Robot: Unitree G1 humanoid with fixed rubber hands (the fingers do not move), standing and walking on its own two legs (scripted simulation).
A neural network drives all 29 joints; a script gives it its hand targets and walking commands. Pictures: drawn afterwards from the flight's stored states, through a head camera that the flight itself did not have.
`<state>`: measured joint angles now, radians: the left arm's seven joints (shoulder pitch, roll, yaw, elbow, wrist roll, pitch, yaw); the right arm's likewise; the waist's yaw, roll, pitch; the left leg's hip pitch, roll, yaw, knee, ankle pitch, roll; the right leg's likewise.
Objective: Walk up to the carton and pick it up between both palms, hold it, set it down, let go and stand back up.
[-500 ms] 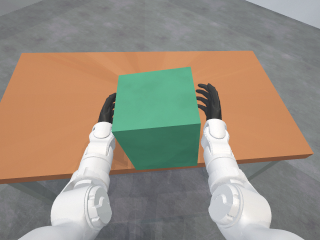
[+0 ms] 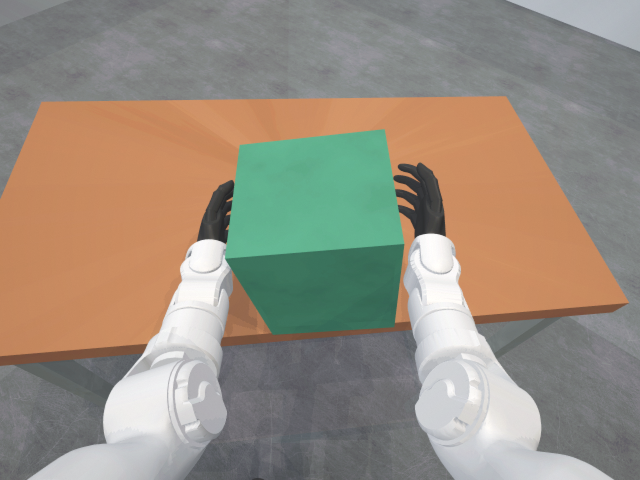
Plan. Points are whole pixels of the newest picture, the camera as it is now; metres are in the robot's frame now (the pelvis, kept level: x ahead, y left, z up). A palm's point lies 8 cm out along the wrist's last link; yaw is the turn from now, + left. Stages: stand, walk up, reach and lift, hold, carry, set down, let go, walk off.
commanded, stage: set down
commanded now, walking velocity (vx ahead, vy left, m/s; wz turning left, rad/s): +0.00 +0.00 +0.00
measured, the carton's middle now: (322, 242) +0.42 +0.03 +0.00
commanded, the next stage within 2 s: none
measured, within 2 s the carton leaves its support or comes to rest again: rests again in 0.84 s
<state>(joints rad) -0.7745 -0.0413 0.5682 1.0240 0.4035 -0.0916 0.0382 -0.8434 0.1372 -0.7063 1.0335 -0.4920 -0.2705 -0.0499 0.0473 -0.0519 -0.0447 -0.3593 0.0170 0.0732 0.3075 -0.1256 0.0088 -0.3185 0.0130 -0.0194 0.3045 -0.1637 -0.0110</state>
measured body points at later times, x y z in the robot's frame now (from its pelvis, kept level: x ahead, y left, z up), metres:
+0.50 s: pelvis +0.00 +0.00 +0.00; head +0.07 +0.02 +0.44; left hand +0.41 +0.17 +0.02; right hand +0.43 -0.11 +0.06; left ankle +0.01 +0.11 -0.75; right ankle -0.02 -0.11 -0.75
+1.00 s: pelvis +0.00 +0.00 +0.00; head +0.08 +0.03 +0.44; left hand +0.41 +0.16 +0.02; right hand +0.43 -0.12 +0.04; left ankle +0.01 +0.11 -0.75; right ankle -0.02 -0.11 -0.75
